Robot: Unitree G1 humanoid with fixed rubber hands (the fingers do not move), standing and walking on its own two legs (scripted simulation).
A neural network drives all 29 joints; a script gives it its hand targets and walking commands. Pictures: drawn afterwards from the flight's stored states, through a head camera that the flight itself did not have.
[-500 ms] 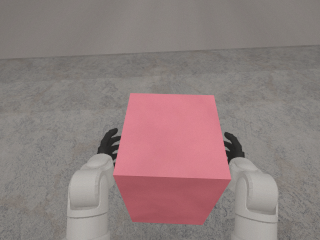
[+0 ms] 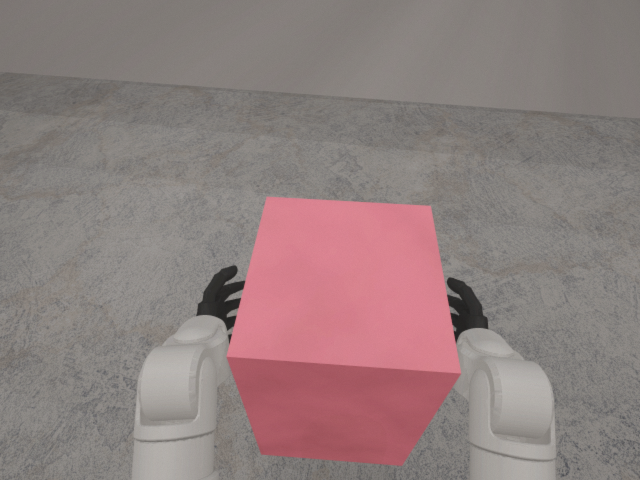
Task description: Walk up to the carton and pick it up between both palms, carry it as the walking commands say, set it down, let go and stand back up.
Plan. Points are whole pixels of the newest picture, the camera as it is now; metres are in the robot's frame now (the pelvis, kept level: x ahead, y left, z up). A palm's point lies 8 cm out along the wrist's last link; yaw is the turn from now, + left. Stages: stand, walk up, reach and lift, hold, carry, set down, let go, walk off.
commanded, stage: carry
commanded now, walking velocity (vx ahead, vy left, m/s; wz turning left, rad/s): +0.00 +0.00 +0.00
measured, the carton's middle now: (338, 340) +0.30 -0.01 +0.02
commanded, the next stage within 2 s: none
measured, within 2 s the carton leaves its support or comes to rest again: neither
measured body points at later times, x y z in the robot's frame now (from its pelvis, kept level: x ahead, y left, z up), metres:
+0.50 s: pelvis -0.04 +0.10 +0.00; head -0.07 +0.10 +0.45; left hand +0.23 +0.26 +0.09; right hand +0.25 -0.03 +0.09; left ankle +0.01 +0.19 -0.73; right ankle -0.01 -0.06 -0.73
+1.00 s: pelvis -0.06 +0.07 +0.00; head -0.08 +0.06 +0.45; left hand +0.22 +0.23 +0.09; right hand +0.23 -0.07 +0.08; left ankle +0.01 +0.20 -0.73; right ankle -0.01 -0.07 -0.73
